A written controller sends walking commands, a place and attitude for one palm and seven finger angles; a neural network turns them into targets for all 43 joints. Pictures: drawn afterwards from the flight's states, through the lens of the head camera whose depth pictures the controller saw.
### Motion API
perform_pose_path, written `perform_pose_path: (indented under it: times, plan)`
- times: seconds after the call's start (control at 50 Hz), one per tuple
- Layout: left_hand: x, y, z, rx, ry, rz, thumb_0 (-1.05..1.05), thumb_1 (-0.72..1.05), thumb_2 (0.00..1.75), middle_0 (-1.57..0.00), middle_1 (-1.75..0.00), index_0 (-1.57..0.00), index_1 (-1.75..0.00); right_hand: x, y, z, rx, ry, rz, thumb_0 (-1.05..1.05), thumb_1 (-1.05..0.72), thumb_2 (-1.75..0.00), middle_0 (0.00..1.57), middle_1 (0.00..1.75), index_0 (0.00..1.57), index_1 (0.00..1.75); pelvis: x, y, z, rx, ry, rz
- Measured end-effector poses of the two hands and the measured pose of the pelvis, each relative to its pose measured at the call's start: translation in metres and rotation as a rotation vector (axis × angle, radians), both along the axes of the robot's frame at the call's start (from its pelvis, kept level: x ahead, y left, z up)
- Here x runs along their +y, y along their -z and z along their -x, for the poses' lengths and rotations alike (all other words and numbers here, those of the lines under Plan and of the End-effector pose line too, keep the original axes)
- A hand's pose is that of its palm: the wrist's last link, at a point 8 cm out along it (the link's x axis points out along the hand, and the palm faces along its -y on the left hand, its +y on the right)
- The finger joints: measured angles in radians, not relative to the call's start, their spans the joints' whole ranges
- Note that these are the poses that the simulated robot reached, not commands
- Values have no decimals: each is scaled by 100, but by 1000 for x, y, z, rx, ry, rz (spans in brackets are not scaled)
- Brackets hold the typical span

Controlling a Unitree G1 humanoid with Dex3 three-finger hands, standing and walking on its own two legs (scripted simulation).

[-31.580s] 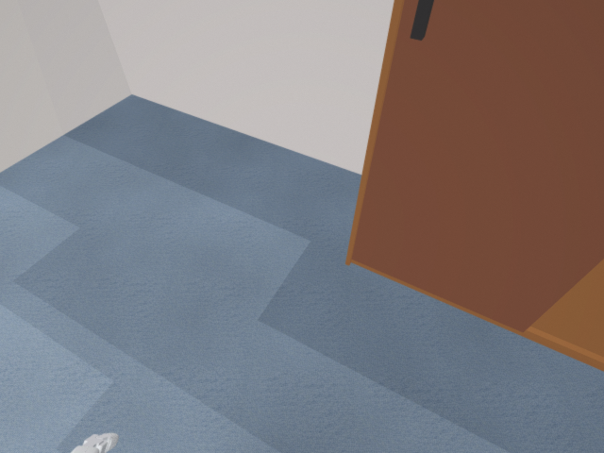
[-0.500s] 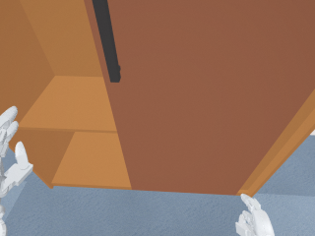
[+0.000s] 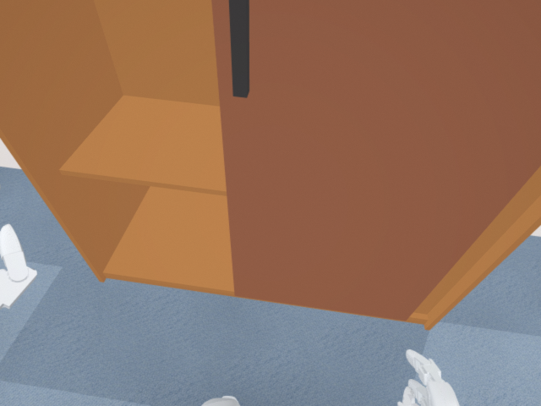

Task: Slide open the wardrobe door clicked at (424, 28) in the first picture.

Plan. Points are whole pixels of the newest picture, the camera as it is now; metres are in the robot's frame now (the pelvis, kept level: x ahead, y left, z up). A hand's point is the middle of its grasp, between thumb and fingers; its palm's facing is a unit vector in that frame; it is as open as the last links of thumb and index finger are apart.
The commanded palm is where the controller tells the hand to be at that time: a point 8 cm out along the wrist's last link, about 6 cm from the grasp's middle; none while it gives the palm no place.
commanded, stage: step back with the hand held close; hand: left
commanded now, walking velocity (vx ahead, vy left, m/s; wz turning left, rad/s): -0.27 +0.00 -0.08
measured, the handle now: (242, 22) +0.59 +0.11 +0.29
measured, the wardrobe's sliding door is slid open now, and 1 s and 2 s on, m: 0.54 0.54 0.54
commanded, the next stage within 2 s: stop stepping back and stand still in 0.42 s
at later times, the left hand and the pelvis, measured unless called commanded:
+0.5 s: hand out of the picture +0.13 +0.28 +0.18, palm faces +0.41 -0.82 -0.39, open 7.5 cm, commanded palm +0.07 +0.31 +0.19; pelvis -0.09 +0.02 +0.01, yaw -4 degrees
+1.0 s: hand out of the picture +0.05 +0.29 +0.18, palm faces +0.38 -0.86 -0.35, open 7.4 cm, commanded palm +0.00 +0.32 +0.19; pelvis -0.18 +0.05 +0.01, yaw -8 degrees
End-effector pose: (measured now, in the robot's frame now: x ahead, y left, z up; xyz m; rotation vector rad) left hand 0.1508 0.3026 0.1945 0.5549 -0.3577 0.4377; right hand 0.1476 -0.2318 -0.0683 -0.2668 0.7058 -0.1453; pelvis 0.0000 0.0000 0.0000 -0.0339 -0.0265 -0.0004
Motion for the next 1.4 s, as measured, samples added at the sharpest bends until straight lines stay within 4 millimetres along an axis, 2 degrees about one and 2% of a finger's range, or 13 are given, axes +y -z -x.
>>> perform_pose_path:
  times: [0.2, 0.28, 0.38, 0.48, 0.58, 0.72, 0.82, 0.9, 0.98, 1.1, 1.32, 1.36, 1.4]
  plan:
    - [10, -7, 18, -54, 49, -11, 1, 89, 89, -21, -30, -21, -30, 9, -7, 26, -37, 14, 23, 2, -90, -90, 20, 30, 20, 30, 11, 0, 36, -2, -18, 41]
    - [12, -17, 39, -74, 50, -50, 1, 89, 89, -21, -30, -21, -30, 13, -10, 36, -58, 6, -4, 2, -90, -90, 20, 30, 20, 30, 8, 0, 47, 17, -23, 48]
    - [6, -10, 62, -33, 46, -24, 1, 89, 89, -21, -30, -21, -30, 15, -6, 50, -39, -10, -23, 2, -90, -90, 20, 30, 20, 30, 8, -2, 70, 35, 39, 10]
    - [10, 0, 62, 16, 74, 48, 1, 89, 89, -21, -30, -21, -30, 20, -18, 76, 15, 4, 11, 2, -90, -90, 20, 30, 20, 30, 18, -15, 84, 55, 66, -34]
    - [23, 9, 60, 42, 151, 30, 1, 89, 89, -21, -30, -21, -30, 24, -25, 102, -18, 65, 46, 2, -90, -90, 20, 30, 20, 30, 35, -8, 114, 63, 72, -24]
    - [21, -11, 102, 76, 222, 2, 1, 89, 89, -21, -30, -21, -30, 35, -42, 163, -53, 116, 19, 1, -90, -90, 20, 30, 20, 30, 44, -22, 144, 46, 108, 15]
    - [30, -15, 127, 93, 140, 5, 1, 89, 89, -21, -30, -21, -30, 34, -31, 201, 9, 136, 7, 1, -90, -90, 20, 30, 20, 30, 42, -26, 158, 54, 103, -3]
    - [30, -8, 140, 84, 106, 16, 1, 89, 89, -21, -30, -21, -30, 25, -9, 220, 42, 127, 10, 1, -90, -90, 20, 30, 20, 30, 43, -13, 177, 45, 124, -18]
    - [28, 1, 145, 39, 113, 97, 1, 89, 89, -21, -30, -21, -30, 19, -3, 237, 73, 164, 12, 2, -90, -90, 20, 30, 20, 30, 45, -11, 178, 14, 135, -16]
    - [30, 8, 132, -31, 153, 111, 1, 89, 89, -21, -30, -21, -30, 20, 3, 241, 44, 206, 53, 2, -90, -90, 20, 30, 20, 30, 55, 2, 174, -11, 117, -21]
    - [18, -14, 127, 80, 164, -36, 1, 89, 89, -21, -30, -21, -30, 44, 7, 223, 23, 155, -79, 2, -90, -90, 20, 30, 20, 30, 46, -10, 169, 30, 134, -24]
    - [21, 12, 117, 184, 160, -21, 1, 89, 89, -21, -30, -20, -30, 41, 18, 218, 53, 119, -102, 1, -90, -90, 20, 30, 20, 30, 48, -8, 166, 41, 123, -22]
    - [26, 67, 102, 404, 130, 64, 0, 89, 90, -20, -30, -20, -30, 34, 32, 214, 120, 98, -105, 1, -90, -90, 20, 30, 20, 30, 51, -4, 165, 44, 105, -26]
